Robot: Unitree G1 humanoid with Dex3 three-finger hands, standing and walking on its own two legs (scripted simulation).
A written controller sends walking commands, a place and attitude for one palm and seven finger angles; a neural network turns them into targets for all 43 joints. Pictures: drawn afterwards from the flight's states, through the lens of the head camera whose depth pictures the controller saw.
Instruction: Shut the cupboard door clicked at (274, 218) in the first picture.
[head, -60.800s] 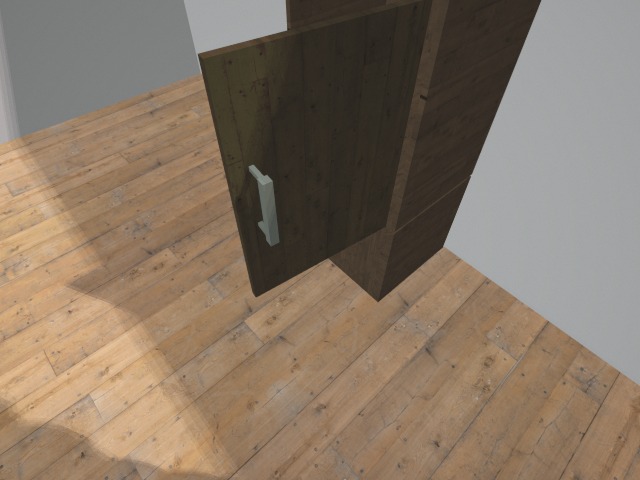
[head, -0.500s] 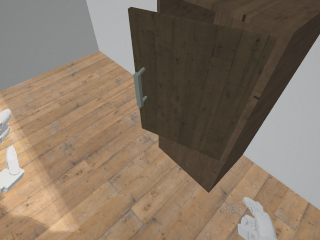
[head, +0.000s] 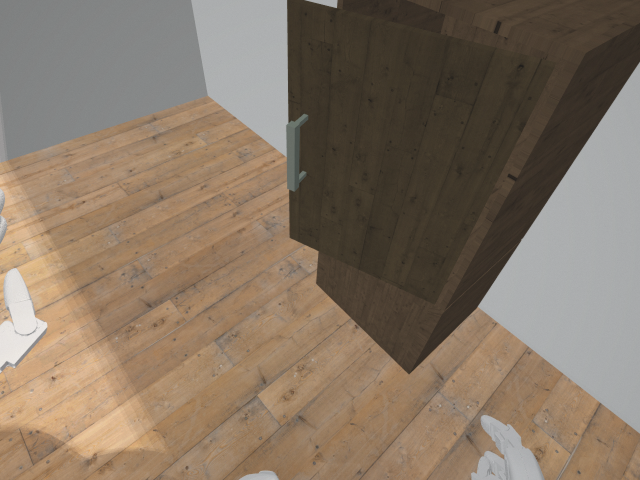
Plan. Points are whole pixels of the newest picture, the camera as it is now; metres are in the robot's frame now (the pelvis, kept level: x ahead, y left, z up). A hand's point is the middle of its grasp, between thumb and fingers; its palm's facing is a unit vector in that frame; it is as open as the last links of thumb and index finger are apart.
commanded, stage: step back with the hand held close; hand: left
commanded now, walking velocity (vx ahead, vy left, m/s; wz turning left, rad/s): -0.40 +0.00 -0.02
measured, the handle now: (298, 153) +0.73 +0.09 -0.01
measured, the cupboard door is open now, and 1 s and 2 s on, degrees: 20 20 20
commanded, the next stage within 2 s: stop stepping back and stand still in 0.62 s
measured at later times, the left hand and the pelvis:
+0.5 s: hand out of the picture +0.13 +0.29 +0.18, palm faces +0.46 -0.77 -0.44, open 7.4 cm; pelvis -0.06 +0.02 +0.00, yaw +3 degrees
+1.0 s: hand out of the picture +0.02 +0.31 +0.19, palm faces +0.39 -0.79 -0.47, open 7.4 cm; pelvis -0.15 +0.05 +0.01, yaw -2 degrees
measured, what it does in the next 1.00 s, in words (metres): walks backwards: right foot, then right foot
